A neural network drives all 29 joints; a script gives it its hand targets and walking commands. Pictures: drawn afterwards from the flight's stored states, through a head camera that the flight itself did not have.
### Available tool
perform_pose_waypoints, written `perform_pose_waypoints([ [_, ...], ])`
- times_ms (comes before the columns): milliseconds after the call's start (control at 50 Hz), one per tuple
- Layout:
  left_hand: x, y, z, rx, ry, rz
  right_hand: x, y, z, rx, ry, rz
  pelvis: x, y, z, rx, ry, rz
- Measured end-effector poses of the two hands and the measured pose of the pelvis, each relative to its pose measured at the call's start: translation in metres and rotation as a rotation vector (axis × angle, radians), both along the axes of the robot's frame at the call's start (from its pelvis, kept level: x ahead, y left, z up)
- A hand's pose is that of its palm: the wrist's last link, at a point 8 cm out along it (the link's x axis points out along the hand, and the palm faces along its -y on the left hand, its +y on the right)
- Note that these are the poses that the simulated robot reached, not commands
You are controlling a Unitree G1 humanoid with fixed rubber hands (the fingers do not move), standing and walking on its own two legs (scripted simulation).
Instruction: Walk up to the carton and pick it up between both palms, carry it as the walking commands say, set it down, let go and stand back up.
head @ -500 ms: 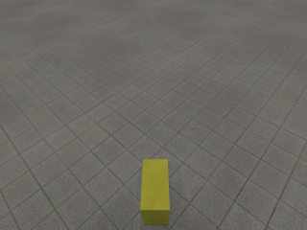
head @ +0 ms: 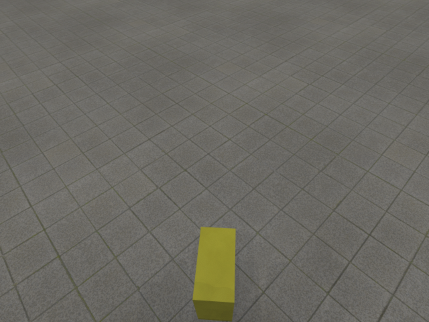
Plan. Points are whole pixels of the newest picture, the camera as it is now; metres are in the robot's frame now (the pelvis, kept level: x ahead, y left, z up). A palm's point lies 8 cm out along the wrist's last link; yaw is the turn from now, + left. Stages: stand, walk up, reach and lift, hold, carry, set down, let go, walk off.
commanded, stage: walk up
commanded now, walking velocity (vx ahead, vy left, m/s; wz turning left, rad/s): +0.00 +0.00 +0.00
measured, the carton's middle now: (216, 274) +0.44 +0.03 -0.63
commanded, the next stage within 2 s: stand in 0.40 s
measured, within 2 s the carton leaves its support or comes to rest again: neither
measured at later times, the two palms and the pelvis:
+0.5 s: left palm out of the picture -0.02 +0.22 -0.15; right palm out of the picture -0.03 -0.19 -0.15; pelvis +0.01 +0.01 +0.00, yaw +0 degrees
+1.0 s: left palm out of the picture +0.12 +0.22 -0.15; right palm out of the picture +0.13 -0.18 -0.15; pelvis -0.01 +0.02 -0.03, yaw +0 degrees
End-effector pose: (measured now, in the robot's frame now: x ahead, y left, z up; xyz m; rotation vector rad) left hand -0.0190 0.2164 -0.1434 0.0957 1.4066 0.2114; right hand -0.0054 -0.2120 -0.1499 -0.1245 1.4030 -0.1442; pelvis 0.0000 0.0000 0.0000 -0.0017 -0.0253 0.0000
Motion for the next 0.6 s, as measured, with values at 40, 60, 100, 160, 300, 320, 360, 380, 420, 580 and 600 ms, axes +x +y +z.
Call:
perform_pose_waypoints([
  [40, -0.002, 0.0, 0.0, -0.003, 0.009, 0.001, -0.001, 0.001, 0.0, -0.001, 0.007, -0.001, 0.001, 0.001, 0.0, 0.0, 0.0, 0.0],
  [60, -0.002, 0.0, -0.001, -0.004, 0.012, 0.002, -0.002, 0.001, 0.0, -0.001, 0.011, -0.002, 0.002, 0.001, 0.0, 0.0, 0.0, 0.0],
  [100, -0.002, 0.0, -0.001, -0.006, 0.017, 0.002, -0.004, 0.003, 0.001, 0.0, 0.019, -0.003, 0.003, 0.002, 0.0, -0.001, 0.001, 0.0],
  [160, -0.002, 0.001, -0.001, -0.009, 0.02, 0.0, -0.008, 0.007, 0.001, 0.003, 0.03, -0.006, 0.004, 0.004, 0.0, -0.001, 0.001, -0.001],
  [300, 0.002, 0.003, -0.002, -0.014, 0.02, -0.005, -0.015, 0.016, 0.0, 0.014, 0.049, -0.011, 0.006, 0.008, 0.0, 0.0, 0.002, -0.001],
  [320, 0.002, 0.004, -0.002, -0.014, 0.02, -0.006, -0.016, 0.017, 0.0, 0.015, 0.05, -0.012, 0.006, 0.008, 0.0, 0.0, 0.002, -0.001],
  [360, 0.003, 0.005, -0.003, -0.016, 0.02, -0.007, -0.018, 0.02, 0.0, 0.017, 0.054, -0.013, 0.007, 0.01, 0.0, 0.0, 0.003, -0.001],
  [380, 0.003, 0.005, -0.003, -0.016, 0.02, -0.008, -0.018, 0.021, 0.001, 0.018, 0.055, -0.013, 0.007, 0.01, 0.0, 0.0, 0.003, -0.001],
  [420, 0.003, 0.006, -0.003, -0.017, 0.022, -0.009, -0.019, 0.023, 0.001, 0.02, 0.058, -0.013, 0.007, 0.011, 0.0, 0.001, 0.003, -0.001],
  [580, 0.002, 0.011, -0.004, -0.017, 0.031, -0.012, -0.02, 0.027, 0.001, 0.02, 0.059, -0.008, 0.008, 0.015, 0.0, 0.003, 0.001, -0.001],
  [600, 0.002, 0.011, -0.004, -0.017, 0.032, -0.012, -0.02, 0.027, 0.001, 0.02, 0.059, -0.008, 0.008, 0.016, 0.0, 0.003, 0.001, -0.001],
])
